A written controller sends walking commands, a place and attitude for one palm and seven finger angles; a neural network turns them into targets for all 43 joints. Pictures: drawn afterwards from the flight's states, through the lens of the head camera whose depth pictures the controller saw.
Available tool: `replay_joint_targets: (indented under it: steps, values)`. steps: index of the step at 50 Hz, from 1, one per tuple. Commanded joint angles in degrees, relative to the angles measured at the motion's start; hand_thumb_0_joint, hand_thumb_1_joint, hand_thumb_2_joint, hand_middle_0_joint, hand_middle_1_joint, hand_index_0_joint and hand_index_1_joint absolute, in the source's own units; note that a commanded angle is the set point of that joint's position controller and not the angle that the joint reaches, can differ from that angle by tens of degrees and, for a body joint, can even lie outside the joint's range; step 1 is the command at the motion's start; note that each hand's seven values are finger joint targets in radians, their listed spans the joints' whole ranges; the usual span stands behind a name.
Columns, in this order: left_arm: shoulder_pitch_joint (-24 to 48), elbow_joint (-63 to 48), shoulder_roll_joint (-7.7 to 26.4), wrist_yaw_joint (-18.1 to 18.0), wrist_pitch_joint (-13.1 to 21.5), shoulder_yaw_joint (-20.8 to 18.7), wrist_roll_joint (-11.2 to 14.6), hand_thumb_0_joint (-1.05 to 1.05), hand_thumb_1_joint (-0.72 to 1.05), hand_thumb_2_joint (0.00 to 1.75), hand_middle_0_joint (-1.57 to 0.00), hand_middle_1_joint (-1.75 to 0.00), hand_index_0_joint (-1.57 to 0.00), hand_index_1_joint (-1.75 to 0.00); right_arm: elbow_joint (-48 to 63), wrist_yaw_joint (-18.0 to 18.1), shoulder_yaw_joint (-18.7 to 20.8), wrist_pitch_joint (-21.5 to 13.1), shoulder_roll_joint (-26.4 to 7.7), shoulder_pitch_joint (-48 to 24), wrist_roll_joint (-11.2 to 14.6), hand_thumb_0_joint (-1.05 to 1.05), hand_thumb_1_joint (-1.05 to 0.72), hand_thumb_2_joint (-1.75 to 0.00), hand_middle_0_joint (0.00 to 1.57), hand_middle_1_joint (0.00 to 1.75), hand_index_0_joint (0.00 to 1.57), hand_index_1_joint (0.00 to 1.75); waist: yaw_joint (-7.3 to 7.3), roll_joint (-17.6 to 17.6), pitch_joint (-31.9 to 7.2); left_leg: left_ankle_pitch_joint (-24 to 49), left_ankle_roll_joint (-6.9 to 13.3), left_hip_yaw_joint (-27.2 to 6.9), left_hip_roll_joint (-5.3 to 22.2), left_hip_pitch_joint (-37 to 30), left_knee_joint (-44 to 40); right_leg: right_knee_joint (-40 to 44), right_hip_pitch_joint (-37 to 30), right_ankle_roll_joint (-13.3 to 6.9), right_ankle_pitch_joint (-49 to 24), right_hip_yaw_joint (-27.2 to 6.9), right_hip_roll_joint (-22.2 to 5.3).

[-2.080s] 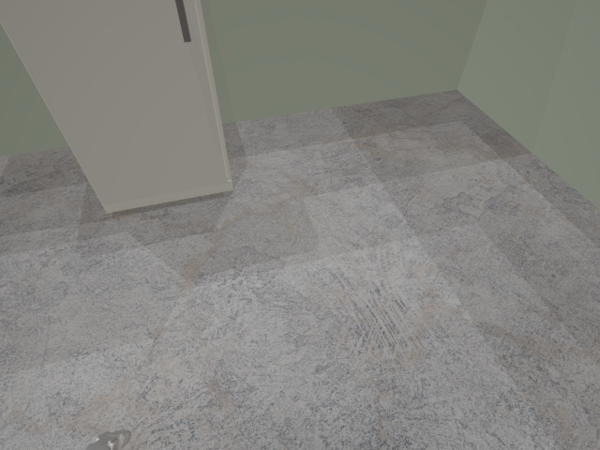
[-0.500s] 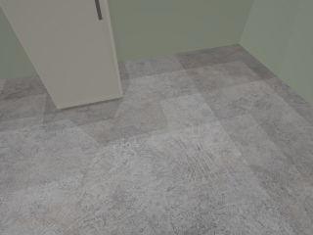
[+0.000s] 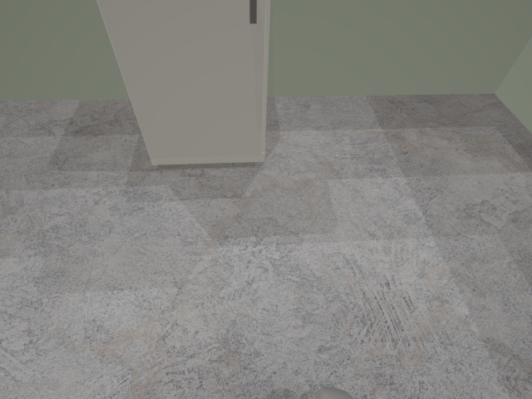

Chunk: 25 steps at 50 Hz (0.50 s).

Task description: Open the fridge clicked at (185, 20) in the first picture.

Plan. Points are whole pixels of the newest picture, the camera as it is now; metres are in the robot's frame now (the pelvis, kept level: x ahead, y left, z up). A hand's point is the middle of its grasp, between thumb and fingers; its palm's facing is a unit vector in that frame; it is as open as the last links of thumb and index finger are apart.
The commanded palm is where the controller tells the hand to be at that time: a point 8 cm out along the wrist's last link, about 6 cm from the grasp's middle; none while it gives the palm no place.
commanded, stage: walk to a spot facing it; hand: right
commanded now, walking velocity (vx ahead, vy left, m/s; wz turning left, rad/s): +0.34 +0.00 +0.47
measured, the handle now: out of the picture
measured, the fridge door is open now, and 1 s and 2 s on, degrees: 0 0 0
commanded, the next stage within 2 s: none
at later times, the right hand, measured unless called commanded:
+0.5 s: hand (406, 330) +0.28 -0.28 -0.18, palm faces -0.17 +0.97 -0.17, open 7.4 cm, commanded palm none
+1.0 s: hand (300, 203) +0.60 -0.08 -0.18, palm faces -0.54 +0.83 -0.13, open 7.3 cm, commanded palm none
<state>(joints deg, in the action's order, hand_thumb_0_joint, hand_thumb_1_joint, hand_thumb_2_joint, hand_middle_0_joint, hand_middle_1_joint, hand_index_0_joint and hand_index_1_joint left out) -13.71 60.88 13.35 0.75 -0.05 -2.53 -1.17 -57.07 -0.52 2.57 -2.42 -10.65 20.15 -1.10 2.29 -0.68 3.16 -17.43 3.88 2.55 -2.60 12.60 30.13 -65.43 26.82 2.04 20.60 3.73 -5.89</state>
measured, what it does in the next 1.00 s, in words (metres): walks ahead, turning left: right foot, then left foot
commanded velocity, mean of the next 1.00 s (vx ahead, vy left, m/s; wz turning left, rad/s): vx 0.31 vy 0.00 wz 0.54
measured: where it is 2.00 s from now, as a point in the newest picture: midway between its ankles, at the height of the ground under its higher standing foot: (258, 303)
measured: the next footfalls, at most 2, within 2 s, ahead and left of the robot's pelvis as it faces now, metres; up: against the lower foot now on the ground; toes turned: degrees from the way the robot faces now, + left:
right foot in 0.32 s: +0.29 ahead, -0.14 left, +0.00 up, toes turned +3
left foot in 0.98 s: +0.46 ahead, +0.10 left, +0.00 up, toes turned +39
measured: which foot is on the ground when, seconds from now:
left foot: down 0.00-0.34, up 0.36-0.96, down 0.98-1.00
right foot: up 0.00-0.30, down 0.32-0.98, up 1.00-1.00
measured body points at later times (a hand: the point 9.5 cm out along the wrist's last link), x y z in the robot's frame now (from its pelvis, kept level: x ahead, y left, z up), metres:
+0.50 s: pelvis +0.21 -0.08 +0.00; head +0.24 -0.12 +0.45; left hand +0.24 +0.16 -0.12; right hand +0.29 -0.33 -0.16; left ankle +0.12 +0.05 -0.62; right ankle +0.25 -0.14 -0.73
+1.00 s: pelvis +0.40 -0.01 -0.02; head +0.44 +0.00 +0.42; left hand +0.19 +0.09 -0.16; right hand +0.63 -0.13 -0.17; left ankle +0.43 +0.08 -0.74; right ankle +0.28 -0.15 -0.68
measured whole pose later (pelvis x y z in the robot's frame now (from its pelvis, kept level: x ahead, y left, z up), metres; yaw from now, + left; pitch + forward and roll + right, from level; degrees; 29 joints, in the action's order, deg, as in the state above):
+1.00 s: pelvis +0.40 -0.01 -0.02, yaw +32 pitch +0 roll +1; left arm -30.0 63.8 5.4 -0.2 1.5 -1.1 -0.2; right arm -52.7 -2.2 3.4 -1.4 -9.9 5.8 -1.5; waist -1.9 1.4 5.2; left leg -11.9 7.8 10.3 -1.4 23.7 37.3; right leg -55.3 4.9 2.1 28.7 20.5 -9.3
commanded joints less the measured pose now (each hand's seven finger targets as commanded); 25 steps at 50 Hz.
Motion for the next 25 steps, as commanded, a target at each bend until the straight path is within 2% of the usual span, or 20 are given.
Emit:
replay_joint_targets:
  steps: [1, 3, 5, 6, 7, 10, 12, 13, 14, 15, 16, 17, 18, 19, 20, 21, 22, 23, 25]
  values:
    - [5.15, -7.88, 2.75, 0.14, 2.1, -1.33, -0.09, 0.0, 0.9, 0.9, -0.2, -0.3, -0.2, -0.3, 1.3, 0.86, 2.17, -1.72, -10.2, 4.24, -0.31, 0.0, -0.9, -0.9, 0.2, 0.3, 0.2, 0.3, -1.44, 3.29, 0.28, 12.28, 7.35, -19.27, 15.22, -3.96, -17.3, 2.89, 10.1, 1.41, -6.15, -1.52, -1.73]
    - [5.73, -8.62, 2.45, 0.38, 1.95, -1.34, -0.18, 0.0, 0.9, 0.9, -0.2, -0.3, -0.2, -0.3, 0.64, 0.84, 2.09, -1.92, -9.64, 5.24, -0.16, 0.0, -0.9, -0.9, 0.2, 0.3, 0.2, 0.3, -1.4, 5.29, -0.79, 14.09, 6.61, -17.24, 13.46, -6.23, -17.08, 4.78, 11.8, 1.69, -9.57, -1.26, -1.22]
    - [7.93, -9.89, 2.37, 0.49, 2.11, -1.38, -0.14, 0.0, 0.9, 0.9, -0.2, -0.3, -0.2, -0.3, 0.22, 0.99, 2.03, -2.07, -9.06, 6.19, -0.17, 0.0, -0.9, -0.9, 0.2, 0.3, 0.2, 0.3, -0.83, 6.68, -0.55, 16.15, 6.45, -17.01, 13.33, -8.68, -16.76, 6.96, 13.96, 1.89, -10.77, -1.24, -1.25]
    - [9.14, -10.48, 2.24, 0.62, 2.32, -1.38, -0.07, 0.0, 0.9, 0.9, -0.2, -0.3, -0.2, -0.3, -0.07, 1.18, 2.11, -2.18, -9.15, 6.34, -0.33, 0.0, -0.9, -0.9, 0.2, 0.3, 0.2, 0.3, -0.5, 6.99, -0.78, 17.87, 6.52, -16.8, 13.41, -10.36, -16.26, 9.0, 14.68, 1.93, -10.9, -1.14, -1.34]
    - [11.4, -11.33, 1.97, 0.67, 2.49, -1.26, -0.09, 0.0, 0.9, 0.9, -0.2, -0.3, -0.2, -0.3, -0.23, 1.32, 2.05, -2.12, -8.7, 7.3, -0.38, 0.0, -0.9, -0.9, 0.2, 0.3, 0.2, 0.3, 0.45, 6.62, -0.26, 20.32, 6.48, -17.04, 13.25, -11.21, -15.57, 11.59, 14.6, 1.85, -10.39, -0.63, -1.01]
    - [15.19, -13.19, 0.99, 0.77, 3.06, -0.74, 0.09, 0.0, 0.9, 0.9, -0.2, -0.3, -0.2, -0.3, -0.56, 1.7, 1.96, -1.83, -8.67, 7.77, -0.61, 0.0, -0.9, -0.9, 0.2, 0.3, 0.2, 0.3, 1.48, 7.59, 0.16, 26.79, 5.93, -17.48, 13.21, -12.09, -13.48, 20.06, 10.81, 1.03, -9.22, 0.34, 0.38]
    - [14.4, -13.33, 1.06, 0.67, 3.54, -0.79, 0.34, 0.0, 0.9, 0.9, -0.2, -0.3, -0.2, -0.3, -0.08, 1.83, 2.3, -1.51, -9.39, 6.52, -0.71, 0.0, -0.9, -0.9, 0.2, 0.3, 0.2, 0.3, 1.05, 8.9, 0.06, 29.85, 5.41, -17.62, 13.41, -10.08, -11.3, 26.04, 3.84, 0.08, -7.08, 0.95, 1.62]
    - [11.55, -12.67, 1.7, 0.4, 3.76, -0.99, 0.4, 0.0, 0.9, 0.9, -0.2, -0.3, -0.2, -0.3, 0.34, 1.79, 2.55, -1.48, -10.16, 4.97, -0.62, 0.0, -0.9, -0.9, 0.2, 0.3, 0.2, 0.3, -0.6, 8.69, -0.62, 32.42, 5.02, -17.11, 13.06, -8.23, -9.09, 28.97, -1.7, -0.38, -7.18, 1.59, 2.73]
    - [6.11, -10.83, 2.72, -0.16, 4.05, -1.35, 0.25, 0.0, 0.9, 0.9, -0.2, -0.3, -0.2, -0.3, 0.65, 1.76, 2.75, -1.48, -10.37, 3.65, -0.34, 0.0, -0.9, -0.9, 0.2, 0.3, 0.2, 0.3, -3.34, 7.59, -2.88, 35.76, 3.83, -15.75, 11.04, -5.53, -3.78, 33.71, -10.66, -0.94, -9.73, 2.4, 4.2]
    - [-2.65, -8.14, 5.19, -0.97, 4.27, -1.97, 0.07, 0.0, 0.9, 0.9, -0.2, -0.3, -0.2, -0.3, 0.97, 1.6, 2.93, -1.51, -9.99, 2.62, 0.01, 0.0, -0.9, -0.9, 0.2, 0.3, 0.2, 0.3, -6.92, 5.54, -7.0, 33.7, 2.21, -14.22, 8.49, 0.29, 5.63, 37.01, -24.34, -1.86, -12.64, 1.28, 3.09]
    - [-11.57, -6.01, 11.91, -1.65, 4.54, -3.57, -0.57, 0.0, 0.9, 0.9, -0.2, -0.3, -0.2, -0.3, 1.64, 1.06, 2.86, -1.36, -7.01, 3.89, 0.59, 0.0, -0.9, -0.9, 0.2, 0.3, 0.2, 0.3, -9.76, -6.65, -14.24, 15.53, -0.21, -9.26, 2.75, 10.02, 20.88, 38.37, -38.77, -4.53, -11.85, -12.09, -9.14]
    - [-16.07, -5.17, 16.08, -1.65, 4.44, -4.15, -0.68, 0.0, 0.9, 0.9, -0.2, -0.3, -0.2, -0.3, 2.72, 0.39, 2.41, -1.39, -4.57, 5.71, 0.93, 0.0, -0.9, -0.9, 0.2, 0.3, 0.2, 0.3, -9.18, -20.0, -17.85, -15.77, -2.63, -4.0, -2.24, 21.74, 39.67, 45.81, -44.06, -9.8, -13.11, -31.87, -24.39]
    - [-12.79, -5.89, 13.69, -1.68, 3.75, -3.36, -0.26, 0.0, 0.9, 0.9, -0.2, -0.3, -0.2, -0.3, 3.41, 0.59, 2.72, -1.28, -6.36, 2.19, 0.37, 0.0, -0.9, -0.9, 0.2, 0.3, 0.2, 0.3, -8.64, -11.58, -12.73, -14.47, -1.78, -7.61, 1.71, 23.4, 45.66, 49.73, -35.83, -12.07, -6.67, -33.31, -25.59]
    - [-7.81, -6.62, 9.41, -1.72, 4.06, -2.5, -0.18, 0.0, 0.9, 0.9, -0.2, -0.3, -0.2, -0.3, 2.93, 0.47, 2.99, -0.82, -6.43, 0.27, -0.02, 0.0, -0.9, -0.9, 0.2, 0.3, 0.2, 0.3, -6.2, -9.63, -7.75, -8.49, -2.2, -7.61, 4.13, 24.28, 48.01, 52.05, -28.74, -9.1, -2.01, -27.36, -22.3]
    - [-4.05, -7.62, 6.37, -1.76, 4.48, -1.63, -0.08, 0.0, 0.9, 0.9, -0.2, -0.3, -0.2, -0.3, 2.98, -0.29, 3.08, -0.44, -5.72, -1.8, -0.37, 0.0, -0.9, -0.9, 0.2, 0.3, 0.2, 0.3, -4.79, -7.28, -2.09, -4.12, -2.61, -6.33, 6.3, 24.43, 48.17, 52.74, -21.5, -7.89, -2.61, -21.58, -19.79]
    - [-1.89, -7.79, 3.93, -1.74, 4.86, -0.85, -0.06, 0.0, 0.9, 0.9, -0.2, -0.3, -0.2, -0.3, 2.82, -1.03, 2.96, 0.16, -5.29, -1.78, -0.65, 0.0, -0.9, -0.9, 0.2, 0.3, 0.2, 0.3, -3.01, -5.6, 0.72, -1.79, -2.96, -5.29, 7.79, 22.86, 46.58, 53.29, -16.68, -6.95, -4.59, -16.04, -17.71]
    - [-1.94, -7.16, 2.63, -1.83, 5.21, -0.61, -0.17, 0.0, 0.9, 0.9, -0.2, -0.3, -0.2, -0.3, 2.36, -1.33, 2.99, 1.1, -3.81, -0.88, -0.97, 0.0, -0.9, -0.9, 0.2, 0.3, 0.2, 0.3, -1.74, -6.4, 1.58, 0.89, -3.35, -4.79, 7.81, 20.79, 45.24, 53.12, -14.39, -4.49, -9.88, -9.75, -15.0]
    - [-2.82, -6.54, 1.81, -2.04, 5.56, -0.46, -0.08, 0.0, 0.9, 0.9, -0.2, -0.3, -0.2, -0.3, 2.01, -1.4, 2.92, 1.89, -2.75, 0.34, -0.99, 0.0, -0.9, -0.9, 0.2, 0.3, 0.2, 0.3, -0.99, -6.97, 0.83, 2.96, -3.71, -4.16, 7.33, 19.85, 44.69, 52.56, -14.02, -2.77, -15.39, -5.05, -13.13]
    - [-3.61, -5.87, 1.61, -2.31, 5.8, -0.46, 0.26, 0.0, 0.9, 0.9, -0.2, -0.3, -0.2, -0.3, 1.94, -1.41, 3.0, 3.16, -2.16, 1.3, -0.93, 0.0, -0.9, -0.9, 0.2, 0.3, 0.2, 0.3, -0.09, -8.08, -0.34, 6.52, -4.21, -3.8, 7.26, 20.8, 44.78, 53.16, -14.21, -1.78, -15.86, 0.4, -11.79]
